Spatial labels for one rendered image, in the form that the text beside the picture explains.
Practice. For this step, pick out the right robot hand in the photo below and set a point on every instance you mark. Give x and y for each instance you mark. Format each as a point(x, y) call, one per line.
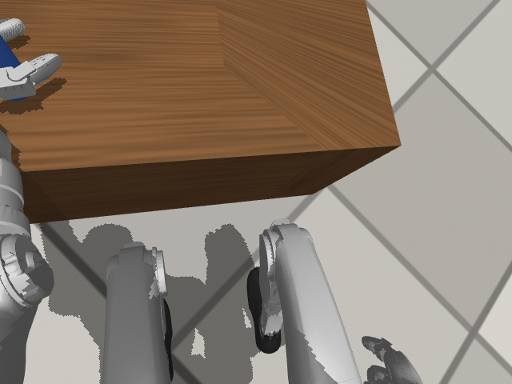
point(398, 369)

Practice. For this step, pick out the can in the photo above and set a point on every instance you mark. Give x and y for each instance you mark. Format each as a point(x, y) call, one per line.
point(7, 58)

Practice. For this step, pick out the left robot arm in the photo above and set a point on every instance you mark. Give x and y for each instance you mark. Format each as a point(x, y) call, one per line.
point(25, 276)

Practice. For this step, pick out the left robot hand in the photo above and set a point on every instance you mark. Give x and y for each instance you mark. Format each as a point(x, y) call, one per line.
point(14, 82)

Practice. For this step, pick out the right robot foot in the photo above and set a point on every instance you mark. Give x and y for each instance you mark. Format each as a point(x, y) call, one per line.
point(265, 343)

